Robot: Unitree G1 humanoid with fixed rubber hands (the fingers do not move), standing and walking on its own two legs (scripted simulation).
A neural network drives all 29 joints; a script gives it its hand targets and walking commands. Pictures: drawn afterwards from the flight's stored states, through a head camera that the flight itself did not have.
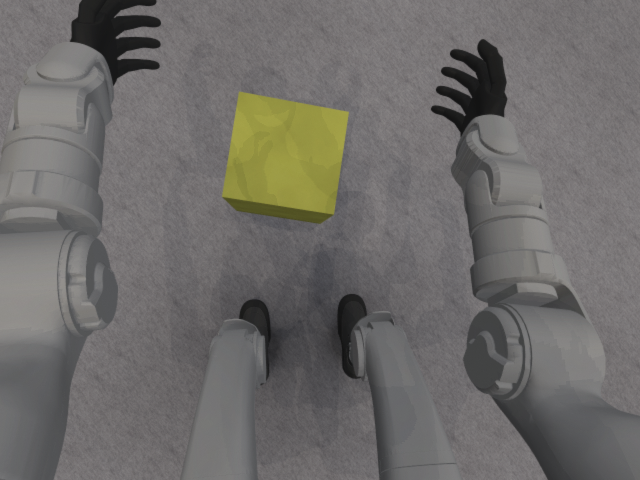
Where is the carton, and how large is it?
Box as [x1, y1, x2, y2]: [222, 92, 348, 223]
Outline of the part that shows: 239,92 222,196 236,210 318,223 332,215 334,210 348,112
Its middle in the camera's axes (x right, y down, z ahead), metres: -0.07 -0.15 +0.85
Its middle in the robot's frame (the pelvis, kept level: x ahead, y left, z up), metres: +0.54 +0.01 -0.53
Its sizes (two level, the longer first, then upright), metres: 0.210 0.200 0.250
